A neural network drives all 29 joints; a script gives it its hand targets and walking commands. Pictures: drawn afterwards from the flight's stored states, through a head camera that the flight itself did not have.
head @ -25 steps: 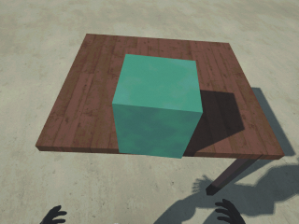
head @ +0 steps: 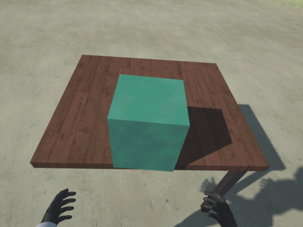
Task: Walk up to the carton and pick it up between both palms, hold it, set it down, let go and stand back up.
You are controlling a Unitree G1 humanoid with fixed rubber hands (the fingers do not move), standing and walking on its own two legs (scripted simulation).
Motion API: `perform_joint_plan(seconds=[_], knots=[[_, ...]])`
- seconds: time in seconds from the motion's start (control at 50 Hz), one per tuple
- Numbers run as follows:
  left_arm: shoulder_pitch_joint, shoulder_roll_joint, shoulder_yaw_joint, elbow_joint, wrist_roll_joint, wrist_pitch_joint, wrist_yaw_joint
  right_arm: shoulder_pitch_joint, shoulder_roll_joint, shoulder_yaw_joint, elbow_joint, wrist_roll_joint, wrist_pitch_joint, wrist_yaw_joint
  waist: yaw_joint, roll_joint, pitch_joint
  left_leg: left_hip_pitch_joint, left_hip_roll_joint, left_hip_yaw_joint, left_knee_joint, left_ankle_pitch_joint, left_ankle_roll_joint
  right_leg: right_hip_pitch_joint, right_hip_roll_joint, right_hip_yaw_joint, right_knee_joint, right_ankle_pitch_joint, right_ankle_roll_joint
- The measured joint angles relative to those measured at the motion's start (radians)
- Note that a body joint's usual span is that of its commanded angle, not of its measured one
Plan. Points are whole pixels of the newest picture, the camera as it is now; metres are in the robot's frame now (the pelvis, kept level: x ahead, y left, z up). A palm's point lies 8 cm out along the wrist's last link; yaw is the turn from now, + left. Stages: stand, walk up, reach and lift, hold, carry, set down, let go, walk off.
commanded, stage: reach and lift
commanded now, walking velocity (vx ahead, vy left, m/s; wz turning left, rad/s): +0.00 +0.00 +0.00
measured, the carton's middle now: (147, 124) +0.44 +0.03 +0.00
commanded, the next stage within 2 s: none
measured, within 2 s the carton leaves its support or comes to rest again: neither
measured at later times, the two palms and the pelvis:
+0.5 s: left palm (58, 198) +0.20 +0.24 -0.03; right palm (224, 204) +0.21 -0.19 -0.03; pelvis +0.02 +0.01 +0.00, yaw -1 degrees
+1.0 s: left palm (67, 170) +0.26 +0.23 +0.00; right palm (221, 178) +0.27 -0.18 +0.01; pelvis +0.02 +0.00 +0.00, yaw -1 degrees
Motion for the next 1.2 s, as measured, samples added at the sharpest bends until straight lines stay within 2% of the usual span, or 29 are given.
perform_joint_plan(seconds=[0.14,0.28,0.46,0.68,0.82,0.9,0.98,1.2], knots=[[0.012,-0.001,-0.016,-0.007,-0.041,-0.053,-0.019,0.015,0.017,-0.006,-0.047,0.006,0.006,-0.018,-0.003,0.019,-0.02,0.014,-0.004,0.008,-0.014,-0.001,0.005,0.016,-0.004,0.007,-0.023,0.007,0.007],[0.01,0.006,-0.034,-0.013,-0.075,-0.132,-0.014,0.025,-0.012,-0.011,-0.083,0.05,-0.013,-0.016,0.007,0.008,-0.033,0.009,-0.004,0.013,-0.014,-0.007,0.007,0.011,-0.005,0.013,-0.03,0.007,0.008],[-0.007,-0.002,-0.052,-0.019,-0.097,-0.226,-0.007,0.003,-0.012,0.015,-0.094,0.12,-0.06,-0.015,0.008,0.005,-0.041,-0.006,-0.001,0.013,-0.004,-0.019,0.004,0.001,-0.002,0.014,-0.032,0.002,0.007],[-0.037,0.005,-0.054,-0.002,-0.138,-0.344,-0.043,-0.018,-0.004,0.06,-0.12,0.172,-0.148,-0.049,-0.004,0.029,-0.051,-0.018,-0.002,0.002,0.015,-0.036,0.002,-0.005,-0.001,0.008,-0.02,-0.013,0.007],[-0.086,0.01,-0.066,0.019,-0.171,-0.39,-0.049,-0.059,-0.006,0.069,-0.127,0.194,-0.167,-0.063,-0.009,0.025,-0.049,-0.034,-0.001,-0.004,0.031,-0.04,0.001,-0.023,0.0,0.005,0.003,-0.022,0.004],[-0.133,0.01,-0.067,0.032,-0.182,-0.368,-0.04,-0.104,-0.01,0.072,-0.122,0.207,-0.132,-0.068,-0.009,0.017,-0.043,-0.041,-0.001,-0.003,0.033,-0.038,0.0,-0.035,0.002,0.008,0.013,-0.024,0.002],[-0.181,0.011,-0.058,0.015,-0.186,-0.308,-0.027,-0.153,-0.022,0.074,-0.14,0.222,-0.074,-0.073,-0.008,0.011,-0.041,-0.047,0.001,0.0,0.027,-0.033,-0.001,-0.046,0.003,0.013,0.014,-0.021,0.001],[-0.284,-0.001,0.016,-0.14,-0.154,-0.063,-0.037,-0.267,-0.073,0.093,-0.235,0.279,0.081,-0.113,-0.008,0.018,-0.049,-0.032,0.005,0.009,-0.013,-0.016,-0.002,-0.033,0.008,0.026,-0.034,0.006,0.002]])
